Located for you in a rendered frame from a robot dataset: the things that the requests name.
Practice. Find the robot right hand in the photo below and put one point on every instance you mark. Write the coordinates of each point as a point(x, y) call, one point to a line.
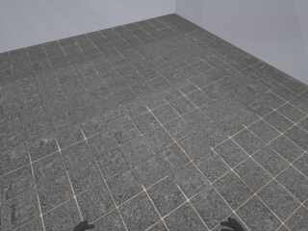
point(232, 224)

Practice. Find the robot left hand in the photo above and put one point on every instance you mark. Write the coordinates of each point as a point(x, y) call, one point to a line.
point(82, 226)

